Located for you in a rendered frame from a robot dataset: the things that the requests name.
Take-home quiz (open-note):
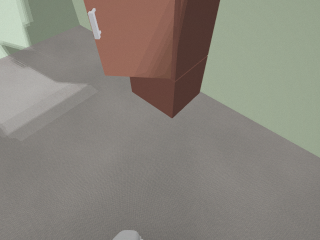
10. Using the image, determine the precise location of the robot left thigh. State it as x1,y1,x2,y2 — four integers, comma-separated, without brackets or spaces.
113,230,144,240

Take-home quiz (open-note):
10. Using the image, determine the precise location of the handle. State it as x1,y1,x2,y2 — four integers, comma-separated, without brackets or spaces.
87,8,101,40

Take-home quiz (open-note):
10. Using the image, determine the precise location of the cupboard door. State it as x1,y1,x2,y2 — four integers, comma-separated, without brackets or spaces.
83,0,175,79

